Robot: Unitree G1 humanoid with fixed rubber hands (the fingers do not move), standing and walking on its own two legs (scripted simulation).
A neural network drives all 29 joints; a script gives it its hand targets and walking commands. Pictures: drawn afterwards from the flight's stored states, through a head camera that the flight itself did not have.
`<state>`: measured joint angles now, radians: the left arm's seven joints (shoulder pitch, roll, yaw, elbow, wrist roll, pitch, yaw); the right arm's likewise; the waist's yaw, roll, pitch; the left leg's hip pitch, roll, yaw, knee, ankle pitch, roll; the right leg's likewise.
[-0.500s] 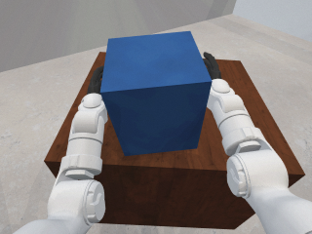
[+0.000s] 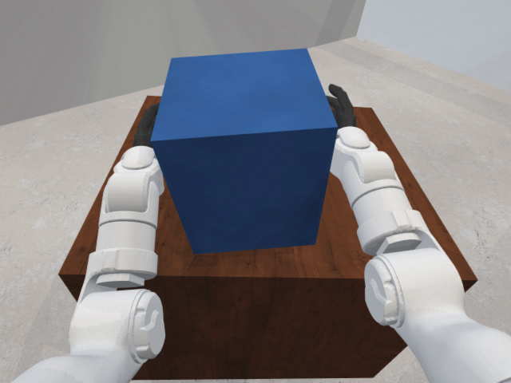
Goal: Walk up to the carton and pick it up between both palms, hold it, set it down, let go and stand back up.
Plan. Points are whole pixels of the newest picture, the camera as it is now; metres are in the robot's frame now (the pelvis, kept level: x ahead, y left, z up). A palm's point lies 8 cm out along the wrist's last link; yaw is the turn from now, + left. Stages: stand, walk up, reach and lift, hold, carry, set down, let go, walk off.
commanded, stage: reach and lift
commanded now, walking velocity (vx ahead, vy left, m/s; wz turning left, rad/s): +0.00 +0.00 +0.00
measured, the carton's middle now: (247, 156) +0.41 +0.03 +0.17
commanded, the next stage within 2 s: hold in 1.00 s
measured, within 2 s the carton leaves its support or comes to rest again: neither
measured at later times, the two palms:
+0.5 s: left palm (140, 139) +0.39 +0.19 +0.21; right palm (340, 125) +0.42 -0.11 +0.24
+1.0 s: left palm (135, 130) +0.37 +0.19 +0.24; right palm (351, 122) +0.40 -0.11 +0.26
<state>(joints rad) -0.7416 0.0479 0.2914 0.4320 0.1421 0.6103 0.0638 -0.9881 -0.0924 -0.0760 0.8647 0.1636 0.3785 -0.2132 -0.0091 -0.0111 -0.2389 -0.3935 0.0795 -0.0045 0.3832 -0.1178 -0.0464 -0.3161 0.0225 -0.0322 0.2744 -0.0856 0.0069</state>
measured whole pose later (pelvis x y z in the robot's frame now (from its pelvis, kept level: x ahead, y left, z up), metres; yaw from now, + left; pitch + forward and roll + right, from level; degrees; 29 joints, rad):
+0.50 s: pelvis +0.00 +0.00 +0.00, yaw +0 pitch +8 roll -2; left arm -0.78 0.07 0.30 0.38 0.14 0.68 0.03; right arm -0.99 -0.08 -0.11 0.76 0.19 0.46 -0.25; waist -0.01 -0.01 -0.24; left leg -0.39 0.07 0.00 0.38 -0.12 -0.05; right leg -0.32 0.02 -0.03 0.28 -0.09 0.01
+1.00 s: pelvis +0.00 +0.00 +0.00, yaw +0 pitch +5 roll -2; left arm -0.79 0.07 0.31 0.24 0.14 0.85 0.02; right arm -0.95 -0.08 -0.10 0.61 0.27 0.60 -0.30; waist -0.03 -0.01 -0.24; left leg -0.36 0.07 -0.01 0.38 -0.12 -0.05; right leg -0.28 0.02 -0.03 0.28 -0.09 0.01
